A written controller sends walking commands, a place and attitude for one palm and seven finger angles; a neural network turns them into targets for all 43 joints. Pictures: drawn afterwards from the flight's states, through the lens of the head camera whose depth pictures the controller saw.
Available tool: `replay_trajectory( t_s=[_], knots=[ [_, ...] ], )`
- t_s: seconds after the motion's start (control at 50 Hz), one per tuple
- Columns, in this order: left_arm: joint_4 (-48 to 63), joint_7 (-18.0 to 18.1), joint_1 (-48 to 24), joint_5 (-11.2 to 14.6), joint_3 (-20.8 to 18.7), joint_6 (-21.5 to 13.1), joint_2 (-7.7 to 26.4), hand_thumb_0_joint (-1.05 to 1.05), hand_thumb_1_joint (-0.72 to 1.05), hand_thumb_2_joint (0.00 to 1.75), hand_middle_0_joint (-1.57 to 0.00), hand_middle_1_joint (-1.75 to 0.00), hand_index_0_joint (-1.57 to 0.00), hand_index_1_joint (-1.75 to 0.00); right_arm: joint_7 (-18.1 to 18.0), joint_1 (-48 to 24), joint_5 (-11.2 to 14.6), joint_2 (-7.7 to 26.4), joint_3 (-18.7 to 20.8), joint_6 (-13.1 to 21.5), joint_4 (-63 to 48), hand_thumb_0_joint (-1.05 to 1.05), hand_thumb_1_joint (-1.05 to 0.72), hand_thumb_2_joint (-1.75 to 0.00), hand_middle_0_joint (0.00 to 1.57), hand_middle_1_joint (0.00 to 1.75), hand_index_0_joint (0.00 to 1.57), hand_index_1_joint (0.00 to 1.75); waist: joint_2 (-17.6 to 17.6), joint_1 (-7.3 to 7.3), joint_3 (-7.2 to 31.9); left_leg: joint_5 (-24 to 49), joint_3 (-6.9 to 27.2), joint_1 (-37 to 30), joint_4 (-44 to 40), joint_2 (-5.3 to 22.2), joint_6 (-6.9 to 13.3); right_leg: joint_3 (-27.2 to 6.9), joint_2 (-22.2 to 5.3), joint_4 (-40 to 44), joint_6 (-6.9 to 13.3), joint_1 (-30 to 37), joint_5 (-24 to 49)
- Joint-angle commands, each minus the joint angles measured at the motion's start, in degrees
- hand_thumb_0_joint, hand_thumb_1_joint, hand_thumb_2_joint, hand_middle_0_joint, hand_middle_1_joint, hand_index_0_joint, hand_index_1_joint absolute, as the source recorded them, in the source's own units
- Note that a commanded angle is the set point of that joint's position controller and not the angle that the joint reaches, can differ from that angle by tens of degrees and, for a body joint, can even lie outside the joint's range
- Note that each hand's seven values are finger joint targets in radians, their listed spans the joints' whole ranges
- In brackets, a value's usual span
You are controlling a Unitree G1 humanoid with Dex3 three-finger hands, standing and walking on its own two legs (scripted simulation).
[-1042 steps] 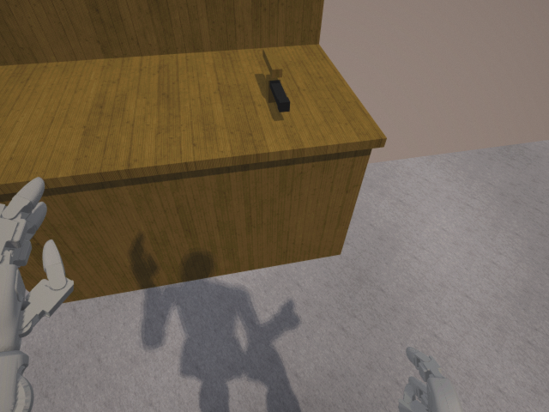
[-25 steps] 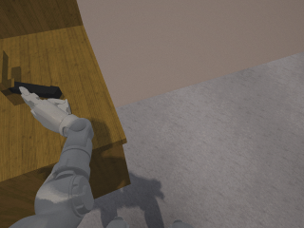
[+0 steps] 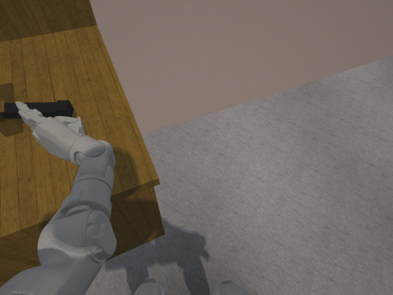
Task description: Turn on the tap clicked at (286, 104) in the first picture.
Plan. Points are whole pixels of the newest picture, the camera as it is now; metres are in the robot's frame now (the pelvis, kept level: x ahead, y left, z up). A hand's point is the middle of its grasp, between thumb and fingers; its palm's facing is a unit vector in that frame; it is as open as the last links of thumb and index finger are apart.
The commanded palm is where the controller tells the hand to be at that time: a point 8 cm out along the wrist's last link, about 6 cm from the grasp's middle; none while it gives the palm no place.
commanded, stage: lift the hand up off the lever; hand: left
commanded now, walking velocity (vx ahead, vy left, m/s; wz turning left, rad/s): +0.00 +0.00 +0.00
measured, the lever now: (64, 109) +0.50 +0.27 +0.07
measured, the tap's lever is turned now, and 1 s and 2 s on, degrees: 70 71 71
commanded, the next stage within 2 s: none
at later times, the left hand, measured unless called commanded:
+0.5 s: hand (71, 119) +0.46 +0.24 +0.08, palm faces +0.85 -0.52 -0.13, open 7.9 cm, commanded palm +0.40 +0.24 +0.09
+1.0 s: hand (66, 116) +0.45 +0.24 +0.10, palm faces +0.85 -0.51 -0.12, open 7.9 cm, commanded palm +0.39 +0.25 +0.11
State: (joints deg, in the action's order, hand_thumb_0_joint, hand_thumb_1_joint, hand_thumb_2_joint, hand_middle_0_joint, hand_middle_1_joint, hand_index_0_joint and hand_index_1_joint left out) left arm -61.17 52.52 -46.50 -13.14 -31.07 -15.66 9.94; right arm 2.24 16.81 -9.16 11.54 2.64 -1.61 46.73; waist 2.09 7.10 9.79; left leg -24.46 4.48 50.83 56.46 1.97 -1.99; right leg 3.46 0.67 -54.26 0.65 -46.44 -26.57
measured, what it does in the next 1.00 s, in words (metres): stands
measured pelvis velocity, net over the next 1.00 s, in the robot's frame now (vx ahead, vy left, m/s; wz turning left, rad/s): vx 0.01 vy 0.00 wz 0.01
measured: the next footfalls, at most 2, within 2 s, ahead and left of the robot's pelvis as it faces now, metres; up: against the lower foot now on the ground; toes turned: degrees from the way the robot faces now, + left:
none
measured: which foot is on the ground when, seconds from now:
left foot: down 0.00-1.00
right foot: down 0.00-1.00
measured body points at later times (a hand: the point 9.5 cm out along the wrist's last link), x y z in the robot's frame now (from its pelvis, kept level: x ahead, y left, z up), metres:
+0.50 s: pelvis +0.01 +0.01 +0.01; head +0.07 +0.01 +0.46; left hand +0.41 +0.26 +0.09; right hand +0.05 -0.25 -0.12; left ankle +0.02 +0.14 -0.68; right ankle -0.01 -0.12 -0.68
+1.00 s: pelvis +0.01 +0.00 +0.02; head +0.06 +0.01 +0.47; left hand +0.40 +0.26 +0.10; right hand +0.06 -0.25 -0.12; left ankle +0.02 +0.14 -0.68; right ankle -0.01 -0.12 -0.68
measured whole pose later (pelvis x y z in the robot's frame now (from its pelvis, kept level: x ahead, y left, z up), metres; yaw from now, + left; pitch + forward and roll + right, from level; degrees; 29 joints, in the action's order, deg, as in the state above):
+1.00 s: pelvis +0.01 +0.00 +0.02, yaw +1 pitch +14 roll -2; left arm -52.2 50.7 -41.3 -10.2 -27.8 -9.2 6.8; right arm 1.7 16.3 -7.7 11.8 2.8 -2.2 46.0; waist 2.2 5.2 8.6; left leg -22.9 4.3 41.2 50.2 1.5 -1.6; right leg 3.4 0.2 -47.6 0.3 -36.6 -24.9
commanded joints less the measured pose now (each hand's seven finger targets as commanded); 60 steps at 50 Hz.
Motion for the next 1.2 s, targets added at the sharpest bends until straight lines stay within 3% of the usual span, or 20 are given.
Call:
replay_trajectory(
  t_s=[0.0, 0.06, 0.14, 0.16, 0.22, 0.24, 0.28, 0.34, 0.38, 0.42, 0.54, 0.56, 0.62, 0.66, 0.72, 0.74, 0.8, 0.86, 1.04, 1.18],
  knots=[
    [12.08, 0.15, -23.35, -1.54, 3.42, -2.94, 10.15, 0.00, 0.90, 0.90, -0.15, -0.15, -0.15, -0.15, 0.00, 5.65, 0.17, 8.36, 2.84, 1.08, -3.78, 0.00, -0.90, -0.90, 0.20, 0.30, 0.20, 0.30, 2.03, 0.24, 22.79, 20.73, -2.23, -18.10, -5.75, -1.45, 2.85, 0.76, 0.65, 7.98, 0.53, 10.27, 20.55],
    [12.25, 0.05, -22.64, -0.92, 2.88, -2.34, 10.46, 0.00, 0.90, 0.90, -0.15, -0.15, -0.15, -0.15, 0.11, 5.77, 0.42, 8.60, 2.83, 1.01, -3.80, 0.00, -0.90, -0.90, 0.20, 0.30, 0.20, 0.30, 0.64, 0.19, 21.99, 20.37, -2.30, -17.53, -6.28, -1.47, 3.02, 0.70, 0.57, 8.51, 0.41, 11.41, 20.79],
    [15.26, 0.08, -23.24, -1.24, 3.03, -2.43, 10.87, 0.00, 0.90, 0.90, -0.15, -0.15, -0.15, -0.15, 0.18, 5.91, 0.33, 8.73, 3.01, 1.10, -3.73, 0.00, -0.90, -0.90, 0.20, 0.30, 0.20, 0.30, 3.03, -0.07, 22.17, 20.96, -2.17, -19.30, -6.81, -1.44, 2.75, 0.68, 0.69, 8.90, 0.59, 11.93, 20.95],
    [15.14, -0.04, -22.94, -1.28, 4.82, -2.26, 8.70, 0.00, 0.90, 0.90, -0.15, -0.15, -0.15, -0.15, 0.35, 5.57, 0.46, 8.41, 2.88, 1.15, -3.80, 0.00, -0.90, -0.90, 0.20, 0.30, 0.20, 0.30, 3.16, 0.28, 21.01, 20.88, -2.23, -19.58, -7.07, -1.47, 2.74, 0.92, 0.71, 9.15, 0.57, 11.31, 20.53],
    [14.70, 0.01, -21.84, -0.88, 4.69, -1.71, 8.31, 0.00, 0.90, 0.90, -0.15, -0.15, -0.15, -0.15, 0.38, 5.32, 0.56, 8.51, 3.04, 1.20, -4.02, 0.00, -0.90, -0.90, 0.20, 0.30, 0.20, 0.30, 0.95, 0.07, 20.18, 20.32, -2.15, -19.20, -7.66, -1.48, 2.82, 1.11, 0.82, 9.57, 0.62, 12.08, 20.04],
    [14.52, -0.14, -22.41, -0.95, 4.53, -1.48, 8.76, 0.00, 0.90, 0.90, -0.15, -0.15, -0.15, -0.15, 0.26, 5.25, 0.51, 8.81, 3.03, 1.07, -3.69, 0.00, -0.90, -0.90, 0.20, 0.30, 0.20, 0.30, 2.59, 0.17, 19.92, 20.07, -1.82, -19.75, -7.94, -1.36, 2.57, 1.09, 0.77, 9.51, 0.74, 11.51, 19.40],
    [15.18, -0.14, -22.81, -0.41, 5.07, -1.36, 7.84, 0.00, 0.90, 0.90, -0.15, -0.15, -0.15, -0.15, 0.32, 5.11, 0.59, 8.58, 2.98, 1.21, -3.81, 0.00, -0.90, -0.90, 0.20, 0.30, 0.20, 0.30, 1.52, 0.34, 20.29, 20.13, -2.06, -20.15, -7.94, -1.56, 2.84, 1.00, 0.78, 10.05, 0.59, 11.99, 19.70],
    [16.03, -0.22, -20.57, -0.42, 3.14, -1.01, 10.00, 0.00, 0.90, 0.90, -0.15, -0.15, -0.15, -0.15, 0.16, 5.24, 0.59, 8.79, 3.05, 0.91, -4.01, 0.00, -0.90, -0.90, 0.20, 0.30, 0.20, 0.30, 1.82, -0.83, 20.87, 21.85, -2.04, -20.31, -8.31, -1.57, 2.60, 0.98, 0.70, 9.77, 0.76, 13.90, 21.52],
    [17.05, -0.39, -21.49, -0.67, 6.26, -0.78, 6.53, 0.00, 0.90, 0.90, -0.15, -0.15, -0.15, -0.15, 0.36, 4.76, 0.67, 8.27, 2.95, 0.95, -4.19, 0.00, -0.90, -0.90, 0.20, 0.30, 0.20, 0.30, 2.84, -0.18, 19.88, 22.45, -2.19, -21.63, -8.43, -1.52, 2.51, 1.24, 0.71, 10.19, 0.73, 12.91, 21.37],
    [16.00, -0.31, -19.35, -0.23, 4.93, -0.18, 7.41, 0.00, 0.90, 0.90, -0.15, -0.15, -0.15, -0.15, 0.34, 4.52, 0.76, 8.45, 3.00, 0.87, -4.35, 0.00, -0.90, -0.90, 0.20, 0.30, 0.20, 0.30, 0.35, -0.48, 19.03, 21.92, -2.23, -20.33, -8.64, -1.62, 2.75, 1.22, 0.74, 10.39, 0.69, 14.07, 21.64],
    [19.65, -0.66, -22.28, -0.33, 6.47, 0.12, 6.60, 0.00, 0.90, 0.90, -0.15, -0.15, -0.15, -0.15, -0.17, 3.59, 0.96, 8.43, 3.04, 0.68, -4.46, 0.00, -0.90, -0.90, 0.20, 0.30, 0.20, 0.30, 2.01, -0.16, 19.24, 21.66, -1.96, -22.33, -9.32, -1.61, 2.55, 1.06, 0.55, 10.81, 0.72, 14.22, 21.23],
    [19.73, -0.64, -22.04, -0.31, 7.76, 0.29, 4.91, 0.00, 0.90, 0.90, -0.15, -0.15, -0.15, -0.15, -0.10, 3.20, 1.00, 8.11, 3.00, 0.81, -4.62, 0.00, -0.90, -0.90, 0.20, 0.30, 0.20, 0.30, 2.88, -0.16, 19.15, 21.64, -1.95, -22.96, -9.43, -1.62, 2.44, 1.22, 0.61, 10.79, 0.73, 13.51, 20.62],
    [18.22, -0.44, -21.72, 0.09, 6.75, 1.03, 5.80, 0.00, 0.90, 0.90, -0.15, -0.15, -0.15, -0.15, -0.27, 2.81, 0.96, 8.21, 2.90, 0.87, -4.44, 0.00, -0.90, -0.90, 0.20, 0.30, 0.20, 0.30, 0.16, -0.12, 18.26, 20.79, -2.32, -21.29, -9.41, -1.90, 2.86, 1.08, 0.50, 11.32, 0.61, 14.77, 21.31],
    [17.95, -0.60, -19.63, 0.45, 4.77, 1.44, 7.67, 0.00, 0.90, 0.90, -0.15, -0.15, -0.15, -0.15, -0.51, 2.92, 1.10, 8.22, 2.88, 0.62, -4.80, 0.00, -0.90, -0.90, 0.20, 0.30, 0.20, 0.30, 0.16, -1.18, 19.17, 21.02, -2.55, -20.80, -9.83, -2.03, 2.81, 0.94, 0.37, 11.17, 0.62, 16.43, 22.10],
    [17.91, -0.82, -21.07, 0.13, 6.31, 1.88, 6.33, 0.00, 0.90, 0.90, -0.15, -0.15, -0.15, -0.15, -0.59, 2.46, 1.16, 7.97, 2.76, 0.57, -4.83, 0.00, -0.90, -0.90, 0.20, 0.30, 0.20, 0.30, 0.07, -0.57, 17.83, 20.50, -2.89, -20.58, -9.82, -2.08, 3.02, 0.84, 0.29, 11.75, 0.50, 16.16, 22.10],
    [18.53, -0.78, -21.23, -0.05, 4.71, 1.81, 8.48, 0.00, 0.90, 0.90, -0.15, -0.15, -0.15, -0.15, -0.74, 2.81, 1.10, 8.32, 2.78, 0.54, -4.74, 0.00, -0.90, -0.90, 0.20, 0.30, 0.20, 0.30, -0.15, -1.00, 18.42, 20.30, -2.47, -20.71, -10.04, -2.03, 2.91, 0.90, 0.31, 11.60, 0.60, 16.59, 21.80],
    [20.93, -0.97, -21.12, 0.07, 5.73, 1.80, 7.75, 0.00, 0.90, 0.90, -0.15, -0.15, -0.15, -0.15, -0.83, 2.67, 1.29, 7.96, 2.82, 0.54, -5.22, 0.00, -0.90, -0.90, 0.20, 0.30, 0.20, 0.30, 0.16, -1.02, 19.88, 21.71, -2.84, -21.77, -10.07, -2.02, 2.99, 0.71, 0.18, 11.81, 0.52, 17.91, 23.48],
    [19.66, -1.34, -19.73, 0.39, 7.44, 2.72, 5.35, 0.00, 0.90, 0.90, -0.15, -0.15, -0.15, -0.15, -0.79, 2.32, 1.48, 7.98, 2.85, 0.64, -5.07, 0.00, -0.90, -0.90, 0.20, 0.30, 0.20, 0.30, 0.23, -0.63, 17.94, 21.21, -2.50, -22.50, -10.66, -1.92, 2.87, 1.04, 0.49, 12.30, 0.56, 16.79, 22.00],
    [24.03, -1.80, -15.89, 1.43, 5.04, 4.16, 8.01, 0.00, 0.90, 0.90, -0.15, -0.15, -0.15, -0.15, -1.06, 2.05, 1.90, 8.31, 3.00, 0.46, -5.76, 0.00, -0.90, -0.90, 0.20, 0.30, 0.20, 0.30, 0.06, -2.43, 18.50, 22.72, -3.09, -23.14, -12.04, -2.19, 2.88, 0.72, 0.42, 13.42, 0.67, 21.47, 24.88],
    [26.25, -2.17, -16.20, 2.12, 9.07, 5.62, 3.57, 0.00, 0.90, 0.90, -0.15, -0.15, -0.15, -0.15, -1.35, 0.24, 2.33, 8.00, 2.91, 0.91, -5.79, 0.00, -0.90, -0.90, 0.20, 0.30, 0.20, 0.30, -0.45, -1.54, 15.04, 20.56, -2.88, -24.25, -13.67, -2.10, 2.87, 1.13, 0.45, 14.85, 0.66, 20.63, 22.15]
  ],
)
